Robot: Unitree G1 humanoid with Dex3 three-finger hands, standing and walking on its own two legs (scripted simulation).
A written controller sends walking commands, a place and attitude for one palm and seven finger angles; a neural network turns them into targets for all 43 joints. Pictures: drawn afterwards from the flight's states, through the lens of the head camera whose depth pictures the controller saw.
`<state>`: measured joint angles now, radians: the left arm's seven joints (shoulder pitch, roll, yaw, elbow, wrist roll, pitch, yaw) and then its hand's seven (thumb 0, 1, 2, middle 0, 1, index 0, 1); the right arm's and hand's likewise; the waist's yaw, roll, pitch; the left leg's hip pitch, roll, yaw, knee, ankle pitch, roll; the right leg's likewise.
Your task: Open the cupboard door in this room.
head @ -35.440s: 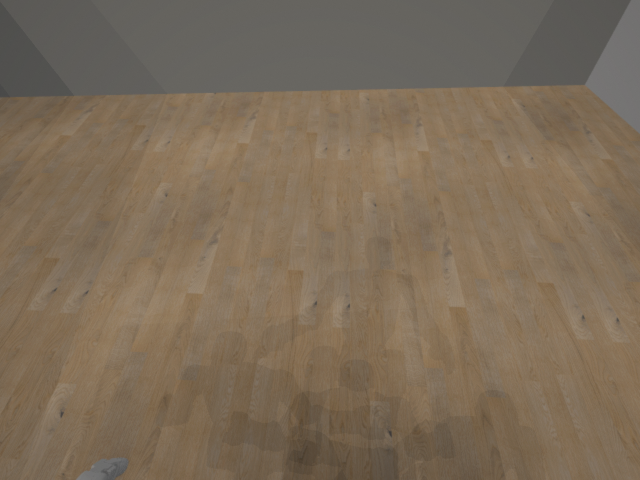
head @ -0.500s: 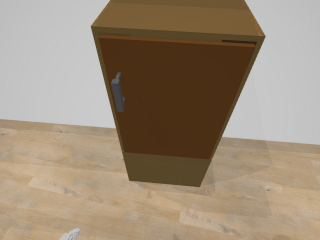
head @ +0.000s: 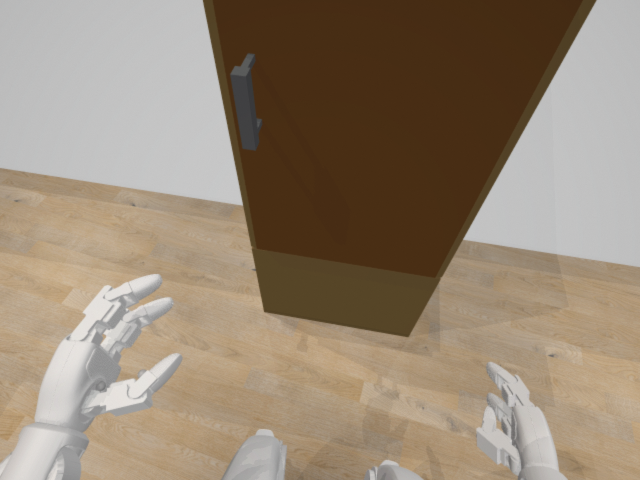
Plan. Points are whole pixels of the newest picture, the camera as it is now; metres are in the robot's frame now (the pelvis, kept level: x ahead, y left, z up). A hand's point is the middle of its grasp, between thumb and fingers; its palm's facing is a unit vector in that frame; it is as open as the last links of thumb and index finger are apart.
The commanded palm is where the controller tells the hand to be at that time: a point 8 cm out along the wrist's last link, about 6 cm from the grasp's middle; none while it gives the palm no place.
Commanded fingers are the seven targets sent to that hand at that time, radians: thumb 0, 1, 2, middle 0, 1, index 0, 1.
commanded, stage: raise the hand with hooked fingers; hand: left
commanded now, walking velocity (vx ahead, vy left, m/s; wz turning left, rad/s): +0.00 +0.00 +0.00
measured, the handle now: (250, 103) +0.59 +0.17 +0.13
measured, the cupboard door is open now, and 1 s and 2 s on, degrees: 0 0 0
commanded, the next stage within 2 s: move the hooked fingers beside the handle in 1.50 s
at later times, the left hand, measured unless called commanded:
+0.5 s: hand (103, 309) +0.26 +0.26 +0.09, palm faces -0.06 -1.00 -0.05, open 12.6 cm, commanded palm +0.24 +0.32 +0.11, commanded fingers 0.00 -0.41 0.34 -0.29 -1.14 -0.29 -1.14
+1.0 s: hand (58, 239) +0.31 +0.31 +0.15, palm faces -0.04 -1.00 -0.05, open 14.0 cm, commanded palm +0.28 +0.35 +0.15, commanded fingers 0.00 -0.50 0.30 -0.30 -1.20 -0.30 -1.20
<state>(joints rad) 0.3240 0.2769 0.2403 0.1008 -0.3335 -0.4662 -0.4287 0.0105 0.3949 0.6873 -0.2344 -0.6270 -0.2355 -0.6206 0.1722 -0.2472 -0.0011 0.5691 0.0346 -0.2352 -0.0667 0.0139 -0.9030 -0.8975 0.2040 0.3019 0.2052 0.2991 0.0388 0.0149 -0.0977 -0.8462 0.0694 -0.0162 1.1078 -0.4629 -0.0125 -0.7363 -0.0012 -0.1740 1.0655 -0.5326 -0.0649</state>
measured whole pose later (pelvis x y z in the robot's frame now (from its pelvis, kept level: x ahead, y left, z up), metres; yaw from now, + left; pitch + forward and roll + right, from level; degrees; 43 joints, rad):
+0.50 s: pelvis +0.01 +0.03 +0.03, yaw -1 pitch +9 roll -2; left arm 0.20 0.34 0.30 0.17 -0.35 -0.33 -0.42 0.00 -0.19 0.44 -0.28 -1.00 -0.28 -1.00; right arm 0.27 -0.28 0.01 0.58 0.05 -0.25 -0.08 0.02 -0.90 -0.90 0.21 0.30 0.21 0.30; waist -0.01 0.02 -0.07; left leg -0.66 0.04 0.05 0.91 -0.39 0.04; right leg -0.57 -0.02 -0.11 0.86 -0.43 -0.01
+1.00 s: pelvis +0.02 +0.04 +0.05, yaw -1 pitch +5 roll -2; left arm -0.07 0.45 0.41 0.36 -0.35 -0.16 -0.53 -0.01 -0.50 0.30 -0.30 -1.20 -0.30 -1.20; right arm 0.27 -0.27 0.06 0.58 0.05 -0.21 -0.09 0.02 -0.90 -0.90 0.21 0.30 0.21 0.30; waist 0.01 0.03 -0.05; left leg -0.52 0.03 0.05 0.77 -0.35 0.04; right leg -0.43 -0.02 -0.11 0.71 -0.37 0.00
